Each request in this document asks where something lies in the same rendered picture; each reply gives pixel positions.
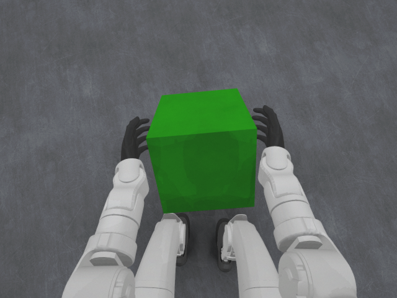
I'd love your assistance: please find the left robot forearm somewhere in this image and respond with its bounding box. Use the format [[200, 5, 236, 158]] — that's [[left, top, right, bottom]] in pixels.
[[62, 158, 149, 298]]

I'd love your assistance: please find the carton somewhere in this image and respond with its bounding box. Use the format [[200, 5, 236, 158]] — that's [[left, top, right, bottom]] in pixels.
[[146, 88, 257, 214]]

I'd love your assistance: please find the robot right upper arm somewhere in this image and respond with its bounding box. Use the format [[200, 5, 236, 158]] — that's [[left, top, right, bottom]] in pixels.
[[279, 248, 357, 298]]

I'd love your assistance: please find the robot left hand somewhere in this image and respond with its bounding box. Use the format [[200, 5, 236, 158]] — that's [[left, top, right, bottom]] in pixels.
[[121, 116, 150, 161]]

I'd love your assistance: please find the robot left upper arm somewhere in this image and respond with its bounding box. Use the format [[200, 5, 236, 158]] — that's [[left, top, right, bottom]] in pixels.
[[63, 265, 135, 298]]

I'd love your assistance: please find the right robot forearm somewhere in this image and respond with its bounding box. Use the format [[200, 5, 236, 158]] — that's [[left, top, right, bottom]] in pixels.
[[258, 147, 357, 295]]

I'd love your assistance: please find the right robot shin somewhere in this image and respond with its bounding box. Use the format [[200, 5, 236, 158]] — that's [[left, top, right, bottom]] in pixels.
[[221, 214, 248, 261]]

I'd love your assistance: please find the robot right hand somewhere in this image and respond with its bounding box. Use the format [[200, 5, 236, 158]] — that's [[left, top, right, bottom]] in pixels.
[[252, 105, 285, 148]]

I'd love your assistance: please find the robot right foot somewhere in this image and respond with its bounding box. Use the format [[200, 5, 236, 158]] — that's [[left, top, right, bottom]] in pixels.
[[216, 218, 233, 273]]

